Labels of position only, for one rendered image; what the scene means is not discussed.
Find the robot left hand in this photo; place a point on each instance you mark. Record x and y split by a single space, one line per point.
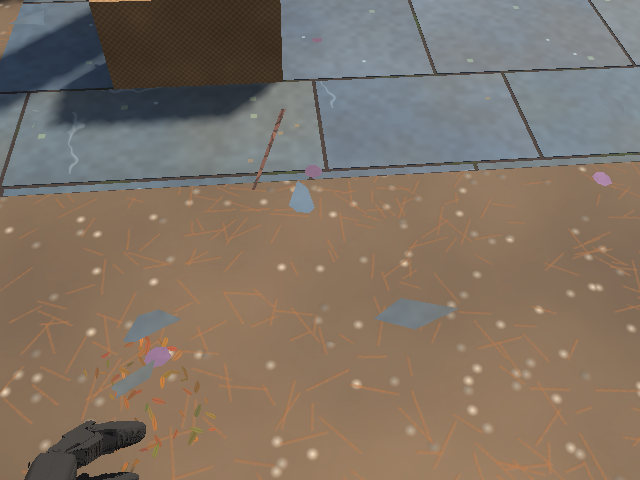
81 446

